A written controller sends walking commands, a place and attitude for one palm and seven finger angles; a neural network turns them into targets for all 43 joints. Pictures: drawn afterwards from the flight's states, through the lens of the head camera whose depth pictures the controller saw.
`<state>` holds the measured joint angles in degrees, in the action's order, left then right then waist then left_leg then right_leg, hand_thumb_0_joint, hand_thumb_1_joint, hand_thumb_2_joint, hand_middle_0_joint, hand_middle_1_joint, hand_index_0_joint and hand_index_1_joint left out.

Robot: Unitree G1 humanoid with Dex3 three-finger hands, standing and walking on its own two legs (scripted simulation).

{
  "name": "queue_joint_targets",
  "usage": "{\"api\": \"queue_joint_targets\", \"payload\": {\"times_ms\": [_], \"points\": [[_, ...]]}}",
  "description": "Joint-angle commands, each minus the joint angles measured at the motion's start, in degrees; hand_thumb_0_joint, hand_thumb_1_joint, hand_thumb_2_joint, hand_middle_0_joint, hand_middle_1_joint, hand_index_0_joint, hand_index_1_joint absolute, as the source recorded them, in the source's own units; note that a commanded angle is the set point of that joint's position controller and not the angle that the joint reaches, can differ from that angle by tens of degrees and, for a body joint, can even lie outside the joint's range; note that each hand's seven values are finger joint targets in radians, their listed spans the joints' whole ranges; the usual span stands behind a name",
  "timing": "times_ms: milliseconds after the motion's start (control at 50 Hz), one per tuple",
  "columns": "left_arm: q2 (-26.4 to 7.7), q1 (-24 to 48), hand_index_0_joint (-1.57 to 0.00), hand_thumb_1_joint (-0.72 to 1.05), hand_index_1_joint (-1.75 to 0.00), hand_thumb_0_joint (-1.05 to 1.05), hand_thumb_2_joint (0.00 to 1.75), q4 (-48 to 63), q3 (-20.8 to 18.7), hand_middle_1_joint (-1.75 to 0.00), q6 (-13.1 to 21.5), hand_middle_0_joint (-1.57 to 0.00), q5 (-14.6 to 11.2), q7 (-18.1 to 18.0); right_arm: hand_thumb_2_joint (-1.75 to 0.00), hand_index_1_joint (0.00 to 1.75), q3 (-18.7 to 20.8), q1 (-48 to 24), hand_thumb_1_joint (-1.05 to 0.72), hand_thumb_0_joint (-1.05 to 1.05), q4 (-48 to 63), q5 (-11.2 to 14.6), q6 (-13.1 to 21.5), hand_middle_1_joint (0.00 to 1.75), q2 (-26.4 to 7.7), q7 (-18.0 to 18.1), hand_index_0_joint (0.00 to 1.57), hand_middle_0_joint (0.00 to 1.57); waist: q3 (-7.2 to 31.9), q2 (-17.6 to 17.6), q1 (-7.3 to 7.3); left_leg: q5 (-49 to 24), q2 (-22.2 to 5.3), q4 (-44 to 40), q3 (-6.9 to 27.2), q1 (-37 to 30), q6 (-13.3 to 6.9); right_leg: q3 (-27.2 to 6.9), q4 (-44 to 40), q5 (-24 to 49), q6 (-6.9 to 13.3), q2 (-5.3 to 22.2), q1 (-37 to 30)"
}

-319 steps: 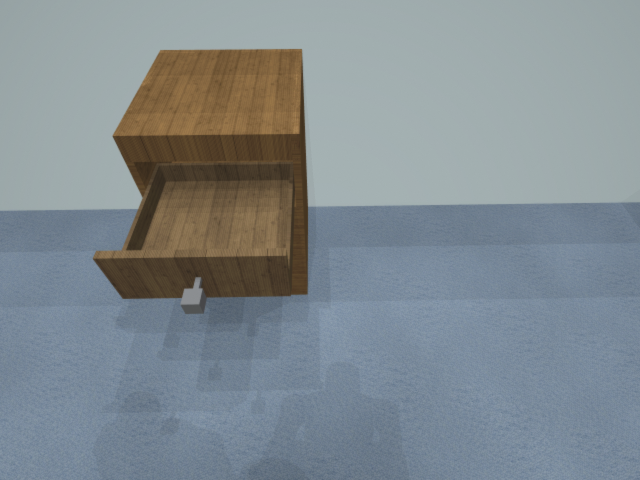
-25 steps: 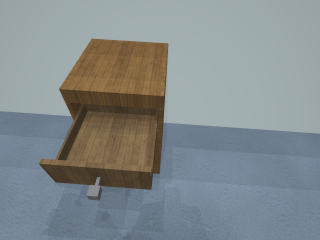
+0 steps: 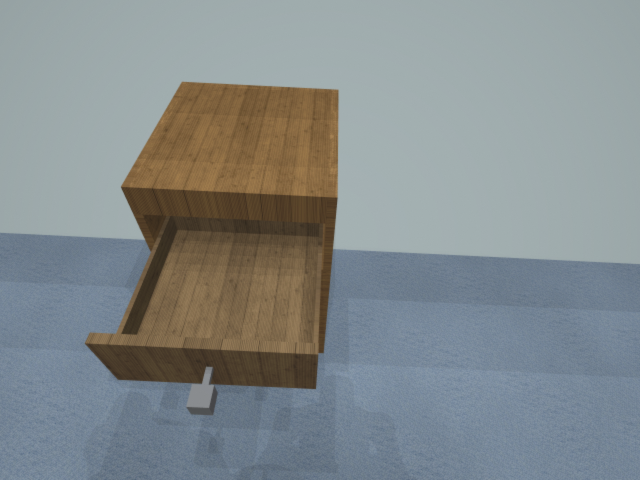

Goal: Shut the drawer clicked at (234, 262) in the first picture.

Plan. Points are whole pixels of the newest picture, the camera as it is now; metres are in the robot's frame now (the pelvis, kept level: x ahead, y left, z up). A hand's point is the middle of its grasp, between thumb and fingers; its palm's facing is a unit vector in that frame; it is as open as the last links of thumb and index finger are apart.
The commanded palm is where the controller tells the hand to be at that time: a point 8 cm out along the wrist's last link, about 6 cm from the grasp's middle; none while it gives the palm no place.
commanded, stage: come to a stop and stand still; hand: left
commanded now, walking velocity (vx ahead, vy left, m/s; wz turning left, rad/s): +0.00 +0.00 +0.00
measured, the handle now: (205, 388) +0.29 +0.22 -0.21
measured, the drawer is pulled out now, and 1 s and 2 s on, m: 0.30 0.30 0.30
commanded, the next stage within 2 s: look again from close up in 0.64 s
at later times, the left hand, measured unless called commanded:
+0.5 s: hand out of the picture -0.02 +0.18 -0.17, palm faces +0.00 -0.98 -0.19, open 7.3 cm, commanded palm none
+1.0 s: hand out of the picture +0.01 +0.16 -0.17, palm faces +0.01 -0.98 -0.20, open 7.3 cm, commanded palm none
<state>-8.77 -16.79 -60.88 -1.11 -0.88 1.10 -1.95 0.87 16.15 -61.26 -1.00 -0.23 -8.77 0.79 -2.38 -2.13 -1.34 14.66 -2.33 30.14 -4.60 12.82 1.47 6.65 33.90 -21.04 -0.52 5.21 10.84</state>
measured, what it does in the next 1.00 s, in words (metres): stands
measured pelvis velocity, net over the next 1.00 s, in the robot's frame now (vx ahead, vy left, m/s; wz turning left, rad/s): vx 0.01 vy -0.01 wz -0.01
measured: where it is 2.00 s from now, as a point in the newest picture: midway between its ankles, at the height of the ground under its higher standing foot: outside the picture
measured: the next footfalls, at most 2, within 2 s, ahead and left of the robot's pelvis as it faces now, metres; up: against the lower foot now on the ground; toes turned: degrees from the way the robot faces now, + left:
none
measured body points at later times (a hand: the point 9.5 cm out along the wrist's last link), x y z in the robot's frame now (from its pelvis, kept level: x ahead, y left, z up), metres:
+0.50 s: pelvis -0.01 +0.01 +0.00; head +0.00 +0.00 +0.45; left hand -0.02 +0.23 -0.15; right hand -0.03 -0.20 -0.16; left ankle +0.01 +0.13 -0.73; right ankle -0.03 -0.12 -0.73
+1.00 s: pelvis +0.01 -0.01 +0.01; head +0.02 -0.01 +0.45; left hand +0.01 +0.21 -0.15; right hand +0.01 -0.23 -0.16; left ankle +0.01 +0.13 -0.73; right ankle -0.03 -0.12 -0.73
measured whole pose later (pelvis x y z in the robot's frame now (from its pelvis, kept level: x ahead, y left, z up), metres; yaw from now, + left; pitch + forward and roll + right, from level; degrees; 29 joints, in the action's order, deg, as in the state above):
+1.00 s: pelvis +0.01 -0.01 +0.01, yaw -1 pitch -1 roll +1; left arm -8.7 -17.5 -60.1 0.5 0.6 0.9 -1.8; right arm -0.4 16.2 -62.4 -0.6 0.5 -8.9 0.8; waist -2.7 -0.2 -0.1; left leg 14.5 -3.7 27.8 -4.7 12.3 2.1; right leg 6.6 29.7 -19.1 0.1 3.4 9.8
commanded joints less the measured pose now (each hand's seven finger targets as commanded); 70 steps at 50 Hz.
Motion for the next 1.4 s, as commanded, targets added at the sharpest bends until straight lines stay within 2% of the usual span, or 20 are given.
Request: {"api": "queue_joint_targets", "payload": {"times_ms": [0,60,100,160,320,340,360,380,420,540,640,680,720,940,1100,1180,1320,1340,1360,1380], "points": [[-3.62,-4.69,-0.20,0.90,-0.30,0.00,0.90,0.86,-0.48,-0.30,0.50,-0.20,0.19,-0.16,-0.90,0.30,0.17,2.22,-0.90,0.00,1.31,0.14,1.06,0.30,-5.66,0.74,0.20,0.20,-4.61,11.50,-0.76,-11.68,-7.27,-12.52,7.72,4.18,-5.32,-1.87,-7.06,4.33,1.12,-0.71,0.53],[-3.76,-6.23,-0.20,0.90,-0.30,0.00,0.90,-0.51,-0.17,-0.30,1.28,-0.20,0.01,-0.14,-0.90,0.30,-0.08,3.63,-0.90,0.00,1.03,0.47,1.39,0.30,-4.96,0.92,0.20,0.20,-1.16,5.08,-0.12,-15.43,-4.89,-8.81,4.38,-1.87,-3.74,-3.51,-10.45,12.05,1.60,0.96,0.22],[-4.12,-5.36,-0.20,0.90,-0.30,0.00,0.90,-0.57,-0.09,-0.30,1.36,-0.20,-0.05,-0.10,-0.90,0.30,-0.10,5.00,-0.90,0.00,0.15,0.57,1.45,0.30,-4.72,0.95,0.20,0.20,-0.92,3.67,0.51,-17.01,-4.94,-9.00,3.85,-3.57,-3.48,-3.15,-10.87,13.32,1.50,1.04,0.26],[-3.76,-5.75,-0.20,0.90,-0.30,0.00,0.90,-0.92,-0.08,-0.30,1.62,-0.20,-0.03,-0.24,-0.90,0.30,-0.17,5.87,-0.90,0.00,-0.42,0.61,1.64,0.30,-4.73,0.92,0.20,0.20,0.73,2.41,0.66,-16.64,-4.78,-8.93,3.63,-4.55,-3.30,-3.32,-11.56,13.64,1.42,1.42,-0.71],[-3.07,-6.81,-0.20,0.90,-0.30,0.00,0.90,-1.96,0.23,-0.30,1.68,-0.20,-0.01,-0.40,-0.90,0.30,-0.41,6.40,-0.90,0.00,-1.61,0.64,1.41,0.30,-3.45,0.75,0.20,0.20,-3.32,1.87,0.58,-9.90,-4.28,-10.91,3.35,-2.40,-3.04,-3.77,-13.54,10.90,1.57,1.40,0.68],[-5.49,-7.31,-0.20,0.90,-0.30,0.00,0.90,-3.06,0.89,-0.30,3.39,-0.20,0.60,-2.28,-0.90,0.30,-0.34,-0.08,-0.90,0.00,2.48,0.53,2.27,0.30,-6.31,0.06,0.20,0.20,-6.28,-0.43,-0.46,-13.84,-4.87,2.08,2.77,5.29,-1.01,-8.66,-13.97,30.71,1.35,4.74,2.48],[-8.53,-4.75,-0.20,0.90,-0.30,0.00,0.90,-0.01,0.08,-0.30,3.59,-0.20,-0.12,-1.67,-0.90,0.30,-0.10,3.06,-0.90,0.00,3.83,0.48,1.24,0.30,-2.97,-0.28,0.20,0.20,-2.72,-1.48,2.79,1.71,-2.56,0.50,2.54,2.93,-1.41,-7.91,-14.93,15.47,2.81,7.01,3.24],[-7.20,-2.37,-0.20,0.90,-0.30,0.00,0.90,0.77,0.27,-0.30,3.36,-0.20,-0.10,-1.09,-0.90,0.30,-0.06,4.04,-0.90,0.00,2.87,0.21,1.06,0.30,-3.01,-0.36,0.20,0.20,-4.49,1.85,3.13,1.63,-2.32,-1.45,2.78,1.96,-1.65,-6.82,-14.39,3.00,3.37,5.23,7.13],[-6.23,-2.08,-0.20,0.90,-0.30,0.00,0.90,1.76,0.37,-0.30,3.03,-0.20,0.07,-0.75,-0.90,0.30,-0.42,7.45,-0.90,0.00,2.40,-0.25,1.46,0.30,-4.01,-0.49,0.20,0.20,-1.44,4.74,3.37,0.43,-2.95,-2.89,3.80,3.55,-2.24,-4.97,-11.30,-1.97,3.23,2.12,5.81],[-4.50,-3.78,-0.20,0.90,-0.30,0.00,0.90,2.45,0.53,-0.30,1.82,-0.20,0.07,-0.34,-0.90,0.30,-0.18,5.97,-0.90,0.00,3.61,-0.07,1.58,0.30,-5.47,-0.09,0.20,0.20,-2.89,3.16,1.57,5.03,-4.07,-7.92,6.68,7.26,-3.65,-3.63,-8.16,-1.32,2.54,0.06,4.07],[-4.69,-4.66,-0.20,0.90,-0.30,0.00,0.90,3.04,0.55,-0.30,1.82,-0.20,0.04,-0.25,-0.90,0.30,-0.40,5.98,-0.90,0.00,3.13,0.12,1.77,0.30,-5.57,-0.02,0.20,0.20,-2.57,1.31,1.15,-0.63,-4.05,-7.45,5.63,5.19,-3.80,-3.95,-8.51,3.35,2.31,0.67,3.20],[-4.95,-4.92,-0.20,0.90,-0.30,0.00,0.90,3.21,0.48,-0.30,1.95,-0.20,-0.05,-0.27,-0.90,0.30,-0.48,6.00,-0.90,0.00,2.84,0.22,1.89,0.30,-5.37,0.04,0.20,0.20,-1.36,0.11,1.20,-4.69,-3.74,-6.21,4.65,3.25,-3.65,-4.29,-8.73,6.07,2.27,1.19,2.65],[-4.92,-4.82,-0.20,0.90,-0.30,0.00,0.90,3.38,0.54,-0.30,1.87,-0.20,-0.10,-0.26,-0.90,0.30,-0.56,5.83,-0.90,0.00,2.22,0.21,2.00,0.30,-5.52,0.16,0.20,0.20,-1.96,2.49,1.12,-8.14,-4.05,-6.48,4.62,2.10,-3.64,-4.19,-8.62,7.69,2.15,0.97,2.90],[-5.87,-5.35,-0.20,0.90,-0.30,0.00,0.90,2.53,0.50,-0.30,2.33,-0.20,-0.19,-0.21,-0.90,0.30,-0.66,4.26,-0.90,0.00,0.36,0.46,1.85,0.30,-5.28,0.35,0.20,0.20,0.29,2.24,1.17,-14.89,-4.06,-5.30,2.63,-2.51,-2.69,-4.57,-10.23,16.34,2.38,1.97,0.77],[-5.74,-5.04,-0.20,0.90,-0.30,0.00,0.90,1.50,0.61,-0.30,2.37,-0.20,-0.14,-0.17,-0.90,0.30,-0.62,2.89,-0.90,0.00,-0.90,0.57,1.54,0.30,-4.92,0.54,0.20,0.20,-1.45,1.14,1.32,-14.67,-4.24,-6.31,2.20,-3.51,-2.30,-4.61,-11.44,18.89,2.57,1.96,0.96],[-5.70,-5.74,-0.20,0.90,-0.30,0.00,0.90,1.21,0.52,-0.30,2.56,-0.20,-0.23,-0.24,-0.90,0.30,-0.70,3.02,-0.90,0.00,-1.27,0.60,1.60,0.30,-5.03,0.59,0.20,0.20,0.36,0.86,1.15,-14.89,-4.31,-5.97,2.09,-4.21,-2.15,-4.66,-11.80,20.29,2.62,2.41,-0.49],[-5.47,-5.48,-0.20,0.90,-0.30,0.00,0.90,0.85,0.66,-0.30,2.40,-0.20,-0.22,-0.20,-0.90,0.30,-0.88,2.79,-0.90,0.00,-2.00,0.57,1.36,0.30,-4.74,0.64,0.20,0.20,-2.36,1.85,1.07,-13.54,-4.37,-6.95,1.99,-3.55,-1.89,-4.72,-12.92,18.21,2.73,1.98,0.51],[-7.48,-9.29,-0.20,0.90,-0.30,0.00,0.90,-1.96,-0.21,-0.30,3.55,-0.20,0.27,-2.28,-0.90,0.30,0.13,-4.34,-0.90,0.00,2.13,0.75,1.68,0.30,-6.13,0.36,0.20,0.20,-3.95,-1.96,-1.29,-6.87,-4.01,7.38,0.21,4.67,0.19,-11.94,-14.16,48.47,-0.64,6.80,0.46],[-15.54,34.00,-0.22,0.90,-0.32,0.00,0.90,87.96,-0.91,-0.32,17.43,-0.22,-12.26,-1.14,-0.90,0.30,0.40,-2.80,-0.90,0.00,20.89,3.43,11.59,0.30,-15.74,2.96,0.20,0.20,24.87,13.75,6.16,-15.19,1.75,-2.93,0.41,-12.28,-3.75,-7.62,-7.17,40.80,2.42,1.58,-6.32],[-12.95,6.20,-0.24,0.90,-0.34,0.00,0.90,66.69,-3.72,-0.34,13.81,-0.24,-6.59,-4.19,-0.90,0.30,0.19,-5.70,-0.90,0.00,16.65,1.85,15.94,0.30,-10.09,4.70,0.20,0.20,23.75,21.08,0.08,-24.09,1.07,-4.89,-0.33,-14.85,-4.04,-5.04,-3.92,28.16,3.26,-2.30,-5.47]]}}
